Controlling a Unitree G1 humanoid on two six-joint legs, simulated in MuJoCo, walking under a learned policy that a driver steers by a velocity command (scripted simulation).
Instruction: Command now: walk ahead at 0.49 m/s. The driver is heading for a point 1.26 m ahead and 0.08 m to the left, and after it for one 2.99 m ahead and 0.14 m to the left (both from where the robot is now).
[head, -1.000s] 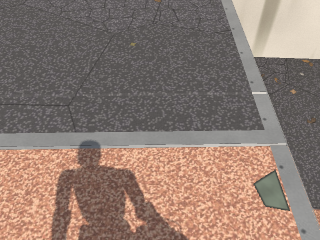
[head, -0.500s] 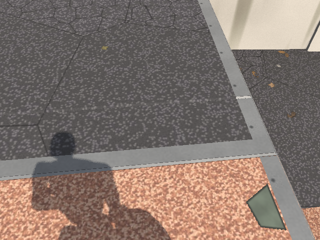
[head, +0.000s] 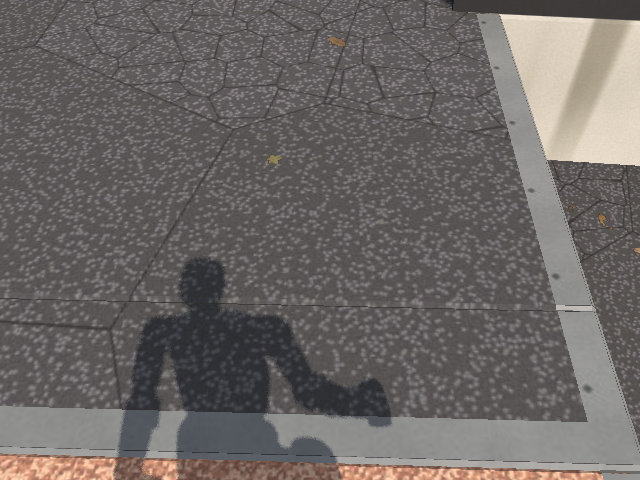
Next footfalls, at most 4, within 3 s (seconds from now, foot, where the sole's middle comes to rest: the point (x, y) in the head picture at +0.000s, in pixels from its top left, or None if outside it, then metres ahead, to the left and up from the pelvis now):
0.18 left None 0.31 0.15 -0.78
0.74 right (396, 429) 0.63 -0.09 -0.78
1.32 left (300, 305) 0.94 0.15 -0.78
1.80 right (386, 237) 1.18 -0.07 -0.78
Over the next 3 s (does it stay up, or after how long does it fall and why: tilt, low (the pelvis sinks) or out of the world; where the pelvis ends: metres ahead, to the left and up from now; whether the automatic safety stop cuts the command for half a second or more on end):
stays up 1.11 0.06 -0.01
